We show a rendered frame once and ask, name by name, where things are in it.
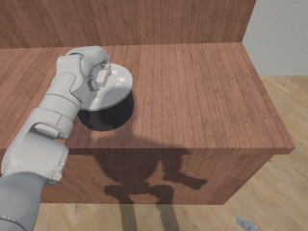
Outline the table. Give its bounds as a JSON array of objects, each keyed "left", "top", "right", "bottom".
[{"left": 0, "top": 0, "right": 295, "bottom": 205}]

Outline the pot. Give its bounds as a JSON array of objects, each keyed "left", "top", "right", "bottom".
[{"left": 77, "top": 91, "right": 135, "bottom": 132}]

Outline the knob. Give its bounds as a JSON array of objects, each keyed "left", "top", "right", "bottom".
[{"left": 92, "top": 69, "right": 109, "bottom": 87}]

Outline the left robot forearm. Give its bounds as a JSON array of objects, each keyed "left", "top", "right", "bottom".
[{"left": 1, "top": 50, "right": 93, "bottom": 174}]

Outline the right robot hand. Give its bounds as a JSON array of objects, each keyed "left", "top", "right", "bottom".
[{"left": 236, "top": 217, "right": 262, "bottom": 231}]

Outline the left robot upper arm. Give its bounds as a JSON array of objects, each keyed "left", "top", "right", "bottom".
[{"left": 0, "top": 132, "right": 69, "bottom": 231}]

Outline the lid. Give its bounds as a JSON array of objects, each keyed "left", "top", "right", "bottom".
[{"left": 80, "top": 64, "right": 133, "bottom": 112}]

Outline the left robot hand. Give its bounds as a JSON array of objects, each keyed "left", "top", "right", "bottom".
[{"left": 66, "top": 45, "right": 112, "bottom": 91}]

